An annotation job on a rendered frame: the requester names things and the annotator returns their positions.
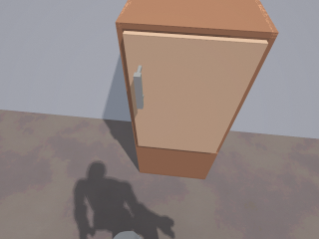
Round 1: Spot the handle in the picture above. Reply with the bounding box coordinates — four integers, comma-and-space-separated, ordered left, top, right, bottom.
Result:
133, 65, 145, 110

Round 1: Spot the cupboard door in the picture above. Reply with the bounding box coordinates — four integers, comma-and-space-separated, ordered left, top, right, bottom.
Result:
123, 31, 268, 153

